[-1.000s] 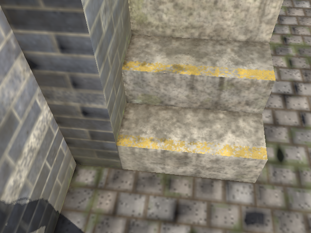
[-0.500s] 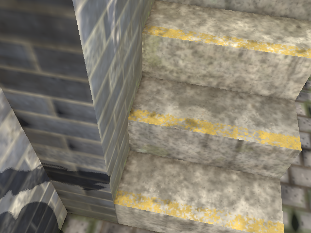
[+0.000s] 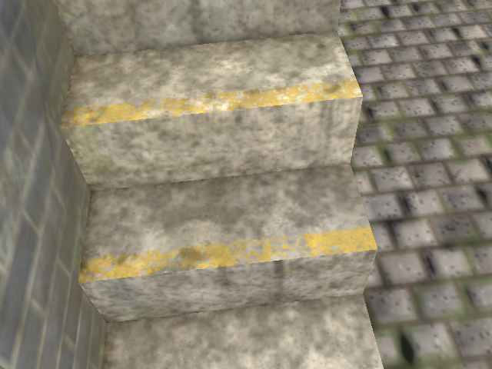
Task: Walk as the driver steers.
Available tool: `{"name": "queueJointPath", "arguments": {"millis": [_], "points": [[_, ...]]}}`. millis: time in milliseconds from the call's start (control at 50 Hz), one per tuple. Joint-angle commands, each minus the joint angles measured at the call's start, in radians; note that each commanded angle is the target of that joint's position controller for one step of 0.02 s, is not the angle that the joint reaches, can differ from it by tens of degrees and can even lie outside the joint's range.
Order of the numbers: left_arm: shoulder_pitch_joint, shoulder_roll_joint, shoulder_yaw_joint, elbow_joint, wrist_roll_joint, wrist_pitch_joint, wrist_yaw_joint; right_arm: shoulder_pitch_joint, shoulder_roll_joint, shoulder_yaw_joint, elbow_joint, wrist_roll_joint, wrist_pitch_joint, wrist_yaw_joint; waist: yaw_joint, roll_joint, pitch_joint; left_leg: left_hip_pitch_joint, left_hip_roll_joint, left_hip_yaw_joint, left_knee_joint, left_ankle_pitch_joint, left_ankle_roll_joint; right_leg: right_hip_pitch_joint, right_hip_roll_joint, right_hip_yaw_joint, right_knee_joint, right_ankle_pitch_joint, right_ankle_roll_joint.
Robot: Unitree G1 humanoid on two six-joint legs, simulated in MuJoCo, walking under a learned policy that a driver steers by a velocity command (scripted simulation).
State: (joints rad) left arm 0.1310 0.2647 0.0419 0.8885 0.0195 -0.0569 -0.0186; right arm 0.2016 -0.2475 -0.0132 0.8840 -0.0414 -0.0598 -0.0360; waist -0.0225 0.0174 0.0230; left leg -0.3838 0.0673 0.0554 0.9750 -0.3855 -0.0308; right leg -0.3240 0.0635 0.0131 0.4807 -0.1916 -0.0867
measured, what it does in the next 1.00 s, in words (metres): steps on the spot: left foot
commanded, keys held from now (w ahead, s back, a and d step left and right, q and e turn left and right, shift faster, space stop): w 1.00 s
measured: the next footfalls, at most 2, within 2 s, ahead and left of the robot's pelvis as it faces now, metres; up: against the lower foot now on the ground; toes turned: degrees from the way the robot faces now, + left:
left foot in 0.36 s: +0.09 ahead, +0.08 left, +0.00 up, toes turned -7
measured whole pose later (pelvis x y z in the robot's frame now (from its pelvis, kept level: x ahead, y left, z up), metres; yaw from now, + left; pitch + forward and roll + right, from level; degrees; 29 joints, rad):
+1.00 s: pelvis +0.07 -0.02 +0.01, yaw -5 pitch +0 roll +0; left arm 0.17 0.22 -0.05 0.98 0.02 -0.06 0.00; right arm 0.13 -0.22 0.07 0.92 -0.01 -0.06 -0.04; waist 0.01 -0.02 -0.01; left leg -0.10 -0.03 0.03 0.29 -0.19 0.03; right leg -0.05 0.15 0.09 0.20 -0.14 -0.12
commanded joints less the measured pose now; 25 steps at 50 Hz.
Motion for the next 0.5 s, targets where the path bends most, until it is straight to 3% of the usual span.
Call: {"name": "queueJointPath", "arguments": {"millis": [20, 40, 60, 100, 120, 140, 160, 180, 200, 240, 260, 320, 340, 360, 380, 400, 420, 440, 460, 500], "points": [[0.019, 0.115, 0.028, -0.057, -0.02, 0.002, 0.015, 0.006, -0.101, -0.022, -0.066, -0.008, 0.006, -0.006, 0.003, -0.123, -0.076, -0.179, 0.013, -0.056, 0.084, 0.094, -0.001, 0.208, -0.231, 0.254, -0.183, 0.522, -0.125], [0.021, 0.119, 0.027, -0.056, -0.023, 0.0, 0.019, 0.018, -0.075, -0.015, -0.064, -0.005, 0.015, -0.007, -0.007, -0.115, -0.104, -0.129, -0.009, -0.04, 0.08, 0.124, -0.005, 0.188, -0.212, 0.209, -0.166, 0.635, -0.113], [0.026, 0.113, 0.022, -0.05, -0.015, -0.002, 0.023, 0.034, -0.052, -0.008, -0.062, 0.002, 0.021, -0.007, -0.01, -0.127, -0.14, -0.114, -0.018, -0.026, 0.101, 0.12, -0.01, 0.214, -0.215, 0.195, -0.151, 0.737, -0.106], [0.067, 0.103, 0.011, -0.04, -0.016, -0.001, 0.025, 0.005, -0.038, 0.002, -0.073, 0.013, 0.025, -0.006, 0.009, -0.088, -0.157, -0.095, -0.012, -0.035, 0.03, 0.129, -0.015, 0.235, -0.216, 0.186, -0.157, 0.761, -0.097], [0.066, 0.084, 0.0, -0.036, -0.01, 0.0, 0.026, -0.01, -0.023, 0.011, -0.073, 0.017, 0.03, -0.003, 0.009, -0.098, -0.152, -0.08, -0.015, -0.024, 0.005, 0.124, -0.014, 0.241, -0.219, 0.183, -0.153, 0.796, -0.086], [0.09, 0.087, -0.004, -0.026, -0.009, -0.006, 0.029, -0.016, -0.038, 0.008, -0.072, 0.02, 0.031, 0.005, 0.022, -0.095, -0.143, -0.074, -0.02, -0.024, -0.043, 0.14, -0.012, 0.257, -0.215, 0.188, -0.16, 0.785, -0.068], [0.089, 0.092, -0.006, -0.021, -0.008, -0.009, 0.031, 0.01, -0.027, 0.013, -0.062, 0.022, 0.033, 0.007, 0.014, -0.116, -0.156, -0.006, -0.035, -0.013, -0.055, 0.154, -0.005, 0.232, -0.209, 0.173, -0.164, 0.773, -0.057], [0.077, 0.088, -0.009, -0.019, 0.0, -0.008, 0.031, 0.026, -0.023, 0.016, -0.052, 0.029, 0.039, 0.002, 0.004, -0.146, -0.144, 0.053, -0.048, 0.001, -0.069, 0.141, 0.004, 0.185, -0.199, 0.162, -0.165, 0.728, -0.053], [0.079, 0.088, -0.008, -0.018, 0.009, -0.003, 0.029, 0.008, -0.027, 0.022, -0.052, 0.03, 0.039, 0.001, 0.017, -0.131, -0.134, 0.082, -0.051, 0.0, -0.111, 0.134, 0.012, 0.172, -0.203, 0.181, -0.179, 0.669, -0.04], [0.088, 0.095, -0.009, -0.009, 0.008, -0.001, 0.031, -0.04, -0.029, 0.027, -0.065, 0.038, 0.038, -0.007, 0.029, -0.112, -0.085, 0.082, -0.065, 0.001, -0.205, 0.106, 0.032, 0.192, -0.23, 0.232, -0.182, 0.674, -0.051], [0.09, 0.068, -0.021, -0.009, 0.001, -0.003, 0.038, -0.042, -0.028, 0.032, -0.056, 0.041, 0.035, -0.013, 0.033, -0.113, -0.088, 0.102, -0.057, -0.015, -0.257, 0.088, 0.047, 0.225, -0.23, 0.238, -0.183, 0.694, -0.052], [0.11, 0.069, -0.028, 0.005, -0.005, -0.001, 0.041, 0.021, -0.021, 0.041, -0.039, 0.047, 0.02, -0.033, 0.001, -0.096, -0.074, 0.162, -0.052, -0.031, -0.494, 0.07, 0.09, 0.299, -0.256, 0.302, -0.151, 0.852, -0.083], [0.052, 0.058, -0.031, -0.006, -0.022, -0.005, 0.039, 0.06, -0.004, 0.044, -0.02, 0.038, 0.01, -0.029, -0.034, -0.054, -0.071, 0.232, -0.049, -0.033, -0.621, 0.19, 0.096, 0.308, -0.236, 0.28, -0.111, 0.908, -0.071], [0.027, 0.054, -0.032, -0.023, -0.032, -0.011, 0.031, 0.1, -0.007, 0.045, 0.002, 0.024, 0.0, -0.029, -0.034, -0.019, -0.085, 0.296, -0.015, -0.083, -0.672, 0.287, 0.1, 0.292, -0.197, 0.262, -0.059, 0.897, -0.054], [0.035, 0.042, -0.035, -0.033, -0.028, -0.017, 0.023, 0.125, -0.034, 0.04, 0.012, 0.014, -0.008, -0.027, -0.006, 0.039, -0.099, 0.366, 0.041, -0.152, -0.643, 0.441, 0.108, 0.229, -0.159, 0.241, -0.022, 0.777, -0.037], [0.099, 0.005, -0.045, -0.017, -0.022, -0.018, 0.017, 0.074, -0.058, 0.034, 0.009, 0.021, -0.009, -0.022, 0.061, 0.161, -0.08, 0.4, 0.088, -0.208, -0.63, 0.495, 0.136, 0.147, -0.118, 0.215, -0.072, 0.534, -0.006], [0.112, -0.005, -0.056, 0.014, -0.011, -0.011, 0.021, -0.029, -0.008, 0.047, -0.018, 0.019, -0.01, -0.01, 0.083, 0.179, -0.037, 0.343, 0.113, -0.235, -0.679, 0.416, 0.136, 0.145, -0.1, 0.2, -0.143, 0.267, -0.006], [0.099, 0.007, -0.059, 0.026, 0.0, -0.005, 0.024, -0.112, 0.008, 0.052, -0.048, 0.022, -0.013, -0.001, 0.093, 0.156, -0.001, 0.29, 0.095, -0.212, -0.696, 0.378, 0.114, 0.183, -0.094, 0.198, -0.194, 0.184, -0.016], [0.07, 0.033, -0.055, 0.029, 0.004, -0.003, 0.027, -0.123, -0.001, 0.049, -0.06, 0.027, -0.016, 0.003, 0.074, 0.102, 0.003, 0.284, 0.066, -0.181, -0.692, 0.374, 0.097, 0.201, -0.098, 0.203, -0.202, 0.205, -0.024], [0.038, 0.04, -0.055, 0.028, 0.001, -0.005, 0.023, -0.066, -0.031, 0.044, -0.043, 0.035, -0.022, 0.001, 0.048, 0.022, -0.017, 0.304, 0.04, -0.149, -0.68, 0.357, 0.086, 0.212, -0.115, 0.213, -0.206, 0.289, -0.027]]}}
Velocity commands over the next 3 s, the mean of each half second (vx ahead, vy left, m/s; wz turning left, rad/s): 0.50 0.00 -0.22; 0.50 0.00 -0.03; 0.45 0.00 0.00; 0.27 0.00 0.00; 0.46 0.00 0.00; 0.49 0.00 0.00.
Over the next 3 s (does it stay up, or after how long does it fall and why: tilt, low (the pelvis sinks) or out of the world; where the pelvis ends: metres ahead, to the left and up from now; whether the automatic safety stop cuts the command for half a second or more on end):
stays up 0.08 -0.04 0.01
